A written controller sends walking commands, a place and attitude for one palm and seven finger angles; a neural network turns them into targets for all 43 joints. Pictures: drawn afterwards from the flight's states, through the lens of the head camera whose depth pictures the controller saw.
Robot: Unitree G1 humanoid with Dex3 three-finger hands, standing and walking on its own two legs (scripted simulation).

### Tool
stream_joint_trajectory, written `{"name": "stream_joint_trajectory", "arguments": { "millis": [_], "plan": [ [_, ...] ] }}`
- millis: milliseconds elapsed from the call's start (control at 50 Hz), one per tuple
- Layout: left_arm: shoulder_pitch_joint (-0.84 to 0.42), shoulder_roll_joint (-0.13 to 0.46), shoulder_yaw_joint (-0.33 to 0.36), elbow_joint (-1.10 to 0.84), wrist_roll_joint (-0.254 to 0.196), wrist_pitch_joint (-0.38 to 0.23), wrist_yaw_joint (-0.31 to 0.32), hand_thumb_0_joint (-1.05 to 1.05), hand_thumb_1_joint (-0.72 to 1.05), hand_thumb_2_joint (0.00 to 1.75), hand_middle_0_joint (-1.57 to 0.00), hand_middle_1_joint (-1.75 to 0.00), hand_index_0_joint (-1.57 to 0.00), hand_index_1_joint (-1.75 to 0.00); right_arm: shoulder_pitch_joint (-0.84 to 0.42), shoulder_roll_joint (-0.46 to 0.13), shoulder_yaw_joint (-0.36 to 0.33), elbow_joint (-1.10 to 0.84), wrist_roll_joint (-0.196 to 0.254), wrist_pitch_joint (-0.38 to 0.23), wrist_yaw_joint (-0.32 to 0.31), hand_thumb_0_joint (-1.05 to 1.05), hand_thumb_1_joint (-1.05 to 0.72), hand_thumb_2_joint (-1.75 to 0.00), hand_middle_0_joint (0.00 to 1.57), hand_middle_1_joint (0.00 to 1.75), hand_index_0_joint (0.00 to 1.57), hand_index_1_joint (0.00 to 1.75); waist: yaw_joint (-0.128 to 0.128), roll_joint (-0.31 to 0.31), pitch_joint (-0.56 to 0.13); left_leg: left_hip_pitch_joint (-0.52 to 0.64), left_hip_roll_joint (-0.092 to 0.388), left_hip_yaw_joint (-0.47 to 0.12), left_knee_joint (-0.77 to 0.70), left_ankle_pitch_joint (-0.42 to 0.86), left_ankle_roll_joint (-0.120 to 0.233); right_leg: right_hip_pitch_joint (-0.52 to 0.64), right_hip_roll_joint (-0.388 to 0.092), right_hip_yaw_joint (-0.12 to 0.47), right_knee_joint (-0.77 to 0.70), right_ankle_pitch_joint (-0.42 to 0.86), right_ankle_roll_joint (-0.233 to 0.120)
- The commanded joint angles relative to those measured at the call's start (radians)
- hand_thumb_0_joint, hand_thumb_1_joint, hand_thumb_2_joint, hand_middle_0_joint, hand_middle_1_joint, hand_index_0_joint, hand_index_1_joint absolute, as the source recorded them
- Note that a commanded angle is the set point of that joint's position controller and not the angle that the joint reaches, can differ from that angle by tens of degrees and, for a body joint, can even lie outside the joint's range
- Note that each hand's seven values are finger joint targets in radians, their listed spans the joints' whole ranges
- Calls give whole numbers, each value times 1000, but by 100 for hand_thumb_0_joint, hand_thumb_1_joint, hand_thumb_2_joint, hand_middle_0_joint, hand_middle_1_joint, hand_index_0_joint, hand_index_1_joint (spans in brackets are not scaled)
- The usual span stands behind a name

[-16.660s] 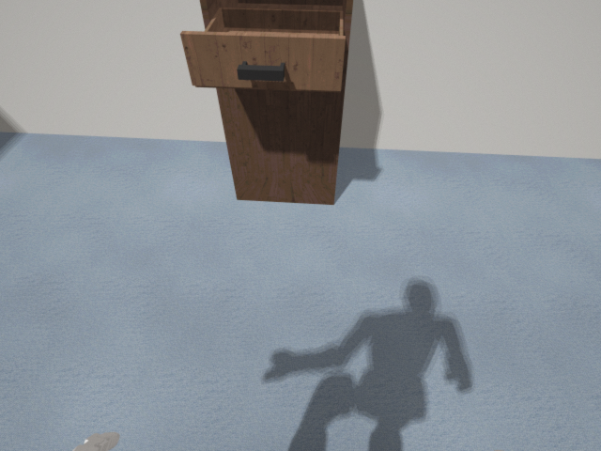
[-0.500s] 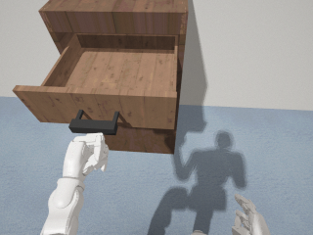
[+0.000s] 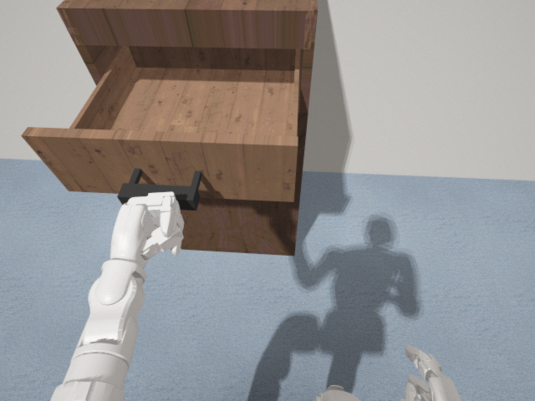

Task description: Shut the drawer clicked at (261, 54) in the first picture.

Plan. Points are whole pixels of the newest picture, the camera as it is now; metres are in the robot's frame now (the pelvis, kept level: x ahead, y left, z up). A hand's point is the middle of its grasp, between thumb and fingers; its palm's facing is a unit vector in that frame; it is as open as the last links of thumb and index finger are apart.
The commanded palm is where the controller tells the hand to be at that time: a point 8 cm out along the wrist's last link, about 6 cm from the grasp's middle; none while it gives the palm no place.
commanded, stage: push the drawer shut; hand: left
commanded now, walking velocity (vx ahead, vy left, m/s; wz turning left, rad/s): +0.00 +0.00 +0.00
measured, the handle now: (163, 185) +0.42 +0.19 +0.06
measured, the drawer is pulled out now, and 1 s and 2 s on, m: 0.26 0.12 0.01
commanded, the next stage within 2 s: none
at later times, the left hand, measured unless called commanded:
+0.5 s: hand (186, 192) +0.41 +0.15 +0.07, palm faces -0.06 -1.00 -0.04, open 2.9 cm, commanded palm +0.39 +0.20 +0.07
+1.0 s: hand (197, 162) +0.47 +0.14 +0.07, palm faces -0.05 -1.00 -0.04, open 3.1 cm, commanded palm +0.45 +0.20 +0.07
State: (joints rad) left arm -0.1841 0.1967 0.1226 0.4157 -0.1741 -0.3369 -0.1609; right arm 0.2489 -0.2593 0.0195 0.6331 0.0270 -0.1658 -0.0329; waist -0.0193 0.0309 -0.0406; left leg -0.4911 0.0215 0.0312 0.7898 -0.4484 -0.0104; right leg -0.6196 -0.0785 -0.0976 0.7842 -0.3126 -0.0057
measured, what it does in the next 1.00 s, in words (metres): stands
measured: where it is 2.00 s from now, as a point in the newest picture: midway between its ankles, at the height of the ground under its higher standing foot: outside the picture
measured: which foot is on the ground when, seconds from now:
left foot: down 0.00-1.00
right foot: down 0.00-1.00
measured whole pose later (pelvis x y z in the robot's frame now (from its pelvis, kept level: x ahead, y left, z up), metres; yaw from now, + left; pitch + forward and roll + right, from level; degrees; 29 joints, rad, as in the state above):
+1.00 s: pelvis -0.01 +0.01 -0.01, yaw -2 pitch +16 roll +0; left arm -0.80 0.34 0.31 1.09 -0.10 -0.45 -0.16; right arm 0.35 -0.27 0.02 0.66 -0.01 -0.03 0.00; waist -0.13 0.02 -0.07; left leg -0.69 0.03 0.06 0.87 -0.46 0.01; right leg -0.81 -0.07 -0.06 0.82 -0.29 0.00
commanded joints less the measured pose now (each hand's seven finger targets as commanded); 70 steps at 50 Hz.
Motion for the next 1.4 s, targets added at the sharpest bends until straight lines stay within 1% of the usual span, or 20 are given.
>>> {"name": "stream_joint_trajectory", "arguments": {
  "millis": [0, 180, 280, 360, 380, 540, 600, 640, 740, 800, 820, 880, 940, 980, 1040, 1220, 1260, 1300, 1340, 1380],
  "plan": [
    [-427, 151, 71, -137, -18, -64, 6, 0, 90, 90, -140, -160, -140, -160, 2, -126, -42, -113, 3, -33, -13, 0, -90, -90, 20, 30, 20, 30, -36, -45, -291, -47, -34, -13, -134, 196, 9, 283, 38, 74, -97, 160, -6],
    [-574, 194, 112, 40, -11, -87, 1, 0, 90, 90, -140, -160, -140, -160, 45, -133, -44, -92, -1, 1, -7, 0, -90, -90, 20, 30, 20, 30, -46, -50, -311, -75, -35, -7, -131, 194, 11, 290, 43, 82, -95, 175, -7],
    [-573, 237, 163, 103, -11, -106, -6, 0, 90, 90, -140, -160, -140, -160, 71, -138, -48, -96, -4, 21, 0, 0, -90, -90, 20, 30, 20, 30, -32, -60, -346, -89, -34, -1, -131, 230, 11, 326, 46, 86, -86, 228, -11],
    [-671, 249, 161, 160, -2, -114, -8, 0, 90, 90, -140, -160, -140, -160, 85, -141, -47, -88, -5, 37, 2, 0, -90, -90, 20, 30, 20, 30, -53, -49, -319, -110, -33, -2, -127, 192, 13, 289, 50, 90, -90, 188, -10],
    [-665, 263, 178, 182, -2, -115, -7, 0, 90, 90, -140, -160, -140, -160, 93, -145, -50, -88, -5, 42, 2, 0, -90, -90, 20, 30, 20, 30, -52, -71, -324, -113, -31, -1, -126, 199, 15, 291, 52, 87, -89, 195, -9],
    [-790, 265, 171, 243, 11, -137, -14, 0, 90, 90, -140, -160, -140, -160, 139, -145, -56, -72, -12, 63, 7, 0, -90, -90, 20, 30, 20, 30, -68, -6, -402, -76, -29, -7, -103, 295, 12, 264, 61, 77, -51, 284, -14],
    [-832, 267, 174, 285, 13, -139, -10, 0, 90, 90, -140, -160, -140, -160, 149, -150, -57, -66, -15, 72, 10, 0, -90, -90, 20, 30, 20, 30, -80, -49, -395, -106, -28, -7, -97, 268, 13, 256, 62, 77, -53, 268, -10],
    [-865, 292, 191, 312, 21, -146, -4, 0, 90, 90, -140, -160, -140, -160, 160, -152, -56, -61, -17, 78, 12, 0, -90, -90, 20, 30, 20, 30, -80, -28, -396, -108, -29, -11, -96, 258, 14, 240, 64, 77, -48, 250, -12],
    [-1009, 301, 178, 392, 41, -161, -2, 0, 90, 90, -140, -160, -140, -160, 182, -156, -53, -43, -22, 93, 12, 0, -90, -90, 20, 30, 20, 30, -118, -8, -385, -114, -27, -18, -80, 230, 19, 172, 68, 75, -41, 212, -11],
    [-1042, 299, 180, 419, 48, -167, 2, 0, 90, 90, -140, -160, -140, -160, 196, -158, -54, -41, -29, 98, 16, 0, -90, -90, 20, 30, 20, 30, -121, 5, -421, -108, -28, -21, -66, 247, 18, 162, 68, 74, -31, 222, -12],
    [-1039, 325, 199, 440, 52, -168, 3, 0, 90, 90, -140, -160, -140, -160, 207, -163, -55, -41, -31, 101, 16, 0, -90, -90, 20, 30, 20, 30, -122, -30, -429, -114, -26, -27, -61, 257, 20, 165, 72, 70, -23, 229, -12],
    [-1063, 319, 196, 438, 57, -175, 0, 0, 90, 90, -140, -160, -140, -160, 217, -160, -55, -43, -36, 111, 21, 0, -90, -90, 20, 30, 20, 30, -123, 4, -478, -99, -26, -25, -51, 297, 18, 174, 72, 73, -13, 264, -12],
    [-1058, 355, 226, 477, 59, -172, -1, 0, 90, 90, -140, -160, -140, -160, 230, -165, -53, -47, -37, 123, 25, 0, -90, -90, 20, 30, 20, 30, -122, -10, -463, -138, -27, -19, -48, 287, 21, 190, 75, 79, -17, 273, -11],
    [-1087, 383, 238, 507, 68, -164, -1, 0, 90, 90, -140, -160, -140, -160, 239, -170, -52, -45, -38, 132, 23, 0, -90, -90, 20, 30, 20, 30, -133, -40, -439, -173, -27, -20, -47, 253, 25, 185, 75, 82, -21, 253, -9],
    [-1128, 420, 258, 520, 77, -161, -1, 0, 90, 90, -140, -160, -140, -160, 251, -174, -51, -46, -40, 141, 22, 0, -90, -90, 20, 30, 20, 30, -143, -9, -444, -178, -28, -17, -42, 234, 28, 171, 76, 87, -23, 236, -8],
    [-1267, 406, 230, 579, 98, -151, 8, 0, 90, 90, -140, -160, -140, -160, 308, -181, -49, -30, -57, 153, 26, 0, -90, -90, 20, 30, 20, 30, -197, 28, -478, -150, -22, -40, -8, 268, 30, 80, 81, 75, -9, 227, -6],
    [-1266, 477, 277, 597, 108, -143, 9, 0, 90, 90, -140, -160, -140, -160, 319, -190, -48, -33, -58, 162, 25, 0, -90, -90, 20, 30, 20, 30, -190, 18, -495, -184, -23, -35, -2, 264, 32, 108, 80, 82, -8, 237, -5],
    [-1316, 456, 250, 593, 115, -138, 6, 0, 90, 90, -140, -160, -140, -160, 326, -186, -46, -32, -61, 167, 26, 0, -90, -90, 20, 30, 20, 30, -208, 39, -492, -182, -22, -41, 2, 268, 32, 89, 80, 80, -6, 237, -5],
    [-1318, 474, 266, 585, 119, -140, 8, 0, 90, 90, -140, -160, -140, -160, 339, -189, -48, -36, -65, 173, 27, 0, -90, -90, 20, 30, 20, 30, -203, 72, -544, -143, -20, -42, 13, 317, 30, 86, 82, 79, 3, 269, -7],
    [-1314, 468, 261, 615, 121, -131, 10, 0, 90, 90, -140, -160, -140, -160, 346, -189, -46, -36, -67, 179, 31, 0, -90, -90, 20, 30, 20, 30, -211, 52, -520, -160, -18, -42, 16, 313, 31, 80, 84, 78, -2, 268, -6]
  ]
}}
